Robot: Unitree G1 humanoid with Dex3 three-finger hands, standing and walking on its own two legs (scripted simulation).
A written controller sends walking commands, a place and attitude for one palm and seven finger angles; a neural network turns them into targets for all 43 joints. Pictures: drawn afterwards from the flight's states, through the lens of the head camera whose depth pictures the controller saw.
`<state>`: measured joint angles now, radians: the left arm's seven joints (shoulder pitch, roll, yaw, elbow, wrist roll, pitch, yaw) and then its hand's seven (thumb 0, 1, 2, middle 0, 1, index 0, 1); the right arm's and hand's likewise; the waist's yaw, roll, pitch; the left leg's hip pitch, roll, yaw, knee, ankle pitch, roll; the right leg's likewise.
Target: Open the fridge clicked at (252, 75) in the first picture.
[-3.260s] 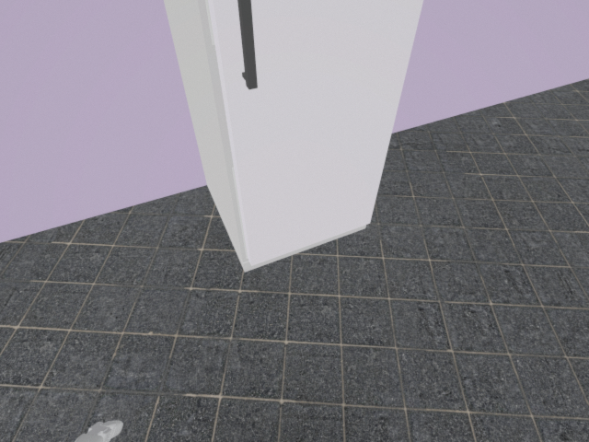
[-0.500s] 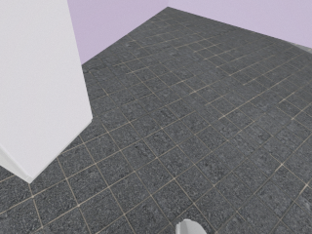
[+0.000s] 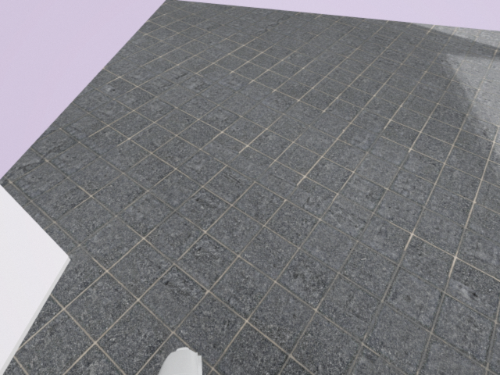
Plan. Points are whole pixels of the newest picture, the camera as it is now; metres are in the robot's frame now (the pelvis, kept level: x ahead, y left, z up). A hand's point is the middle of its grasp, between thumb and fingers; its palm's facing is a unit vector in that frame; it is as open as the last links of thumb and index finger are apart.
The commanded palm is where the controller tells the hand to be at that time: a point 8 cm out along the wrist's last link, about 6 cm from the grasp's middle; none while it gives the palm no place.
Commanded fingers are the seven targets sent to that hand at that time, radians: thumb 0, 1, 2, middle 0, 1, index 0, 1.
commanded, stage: walk to a spot facing it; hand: left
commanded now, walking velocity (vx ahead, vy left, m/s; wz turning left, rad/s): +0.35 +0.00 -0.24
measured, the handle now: out of the picture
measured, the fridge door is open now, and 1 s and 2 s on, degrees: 0 0 0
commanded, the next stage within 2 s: turn to face it in 0.34 s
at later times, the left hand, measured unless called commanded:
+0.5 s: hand (147, 296) +0.30 +0.22 -0.17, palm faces -0.17 -0.97 -0.16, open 7.4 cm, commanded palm none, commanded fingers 0.00 0.90 0.90 -0.20 -0.30 -0.20 -0.30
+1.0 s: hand (158, 259) +0.39 +0.22 -0.20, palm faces +0.02 -0.98 -0.18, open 7.3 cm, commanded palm none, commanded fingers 0.00 0.90 0.90 -0.20 -0.30 -0.20 -0.30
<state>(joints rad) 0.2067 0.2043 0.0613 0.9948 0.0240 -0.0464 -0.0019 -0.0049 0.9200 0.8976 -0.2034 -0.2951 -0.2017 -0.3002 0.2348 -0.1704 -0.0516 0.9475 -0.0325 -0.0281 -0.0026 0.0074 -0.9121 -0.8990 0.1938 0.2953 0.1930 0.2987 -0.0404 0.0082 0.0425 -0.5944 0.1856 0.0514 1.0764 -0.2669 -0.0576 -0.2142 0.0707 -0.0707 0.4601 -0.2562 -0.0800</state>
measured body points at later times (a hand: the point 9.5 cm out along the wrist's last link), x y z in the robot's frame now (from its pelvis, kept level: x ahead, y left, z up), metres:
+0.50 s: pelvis +0.20 +0.05 +0.01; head +0.24 +0.06 +0.45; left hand +0.31 +0.27 -0.16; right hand +0.17 -0.21 -0.13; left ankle +0.18 +0.15 -0.74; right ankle +0.22 -0.10 -0.67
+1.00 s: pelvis +0.28 +0.04 -0.02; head +0.31 +0.07 +0.42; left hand +0.39 +0.28 -0.18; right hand +0.31 -0.21 -0.16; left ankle +0.31 +0.13 -0.74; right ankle +0.27 -0.11 -0.73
